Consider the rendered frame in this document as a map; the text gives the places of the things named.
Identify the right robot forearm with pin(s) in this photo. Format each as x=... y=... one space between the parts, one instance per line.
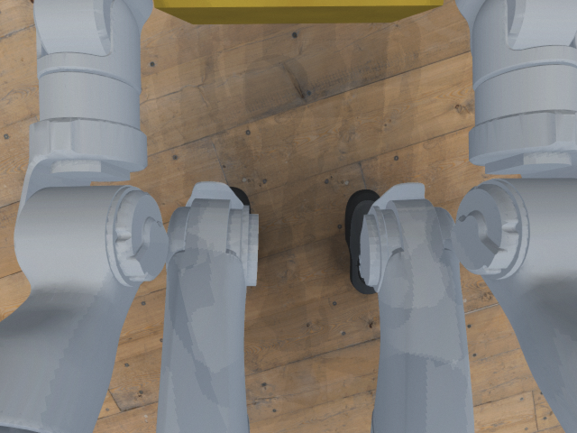
x=524 y=74

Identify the robot left thigh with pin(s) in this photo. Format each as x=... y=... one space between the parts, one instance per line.
x=202 y=379

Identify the left robot shin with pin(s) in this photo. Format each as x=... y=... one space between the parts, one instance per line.
x=178 y=223

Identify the carton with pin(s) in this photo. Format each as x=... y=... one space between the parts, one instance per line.
x=294 y=11

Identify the robot right upper arm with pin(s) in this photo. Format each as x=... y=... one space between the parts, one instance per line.
x=520 y=236

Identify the robot left upper arm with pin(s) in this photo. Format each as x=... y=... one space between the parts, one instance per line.
x=85 y=251

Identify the left robot forearm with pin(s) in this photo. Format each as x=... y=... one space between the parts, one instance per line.
x=89 y=72

